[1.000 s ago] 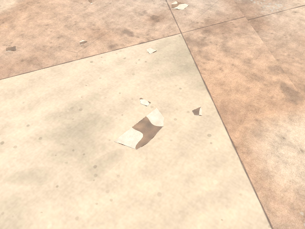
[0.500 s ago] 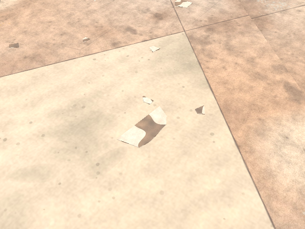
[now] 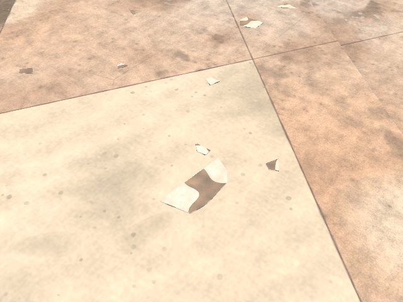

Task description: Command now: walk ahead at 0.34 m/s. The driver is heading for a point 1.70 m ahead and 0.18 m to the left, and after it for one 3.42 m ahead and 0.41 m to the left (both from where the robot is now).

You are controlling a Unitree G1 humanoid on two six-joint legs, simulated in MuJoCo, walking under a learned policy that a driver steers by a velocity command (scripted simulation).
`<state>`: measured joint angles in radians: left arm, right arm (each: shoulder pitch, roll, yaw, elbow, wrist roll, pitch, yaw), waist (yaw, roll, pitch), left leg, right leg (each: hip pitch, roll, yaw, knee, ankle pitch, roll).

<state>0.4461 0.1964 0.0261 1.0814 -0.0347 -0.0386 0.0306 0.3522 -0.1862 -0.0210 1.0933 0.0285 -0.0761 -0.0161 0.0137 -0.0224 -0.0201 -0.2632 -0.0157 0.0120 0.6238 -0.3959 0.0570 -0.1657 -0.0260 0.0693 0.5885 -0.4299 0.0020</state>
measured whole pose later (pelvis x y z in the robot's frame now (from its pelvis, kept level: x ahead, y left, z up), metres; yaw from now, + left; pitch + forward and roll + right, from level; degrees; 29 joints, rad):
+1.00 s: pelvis +0.53 -0.01 +0.00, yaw +0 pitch +2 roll -2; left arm 0.43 0.26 0.05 1.04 -0.01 -0.06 0.01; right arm 0.01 -0.23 -0.04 0.81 0.02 -0.11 0.04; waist 0.07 0.01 0.02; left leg -0.50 0.03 0.04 0.51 -0.05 0.08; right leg 0.07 0.01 -0.04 0.39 -0.46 -0.01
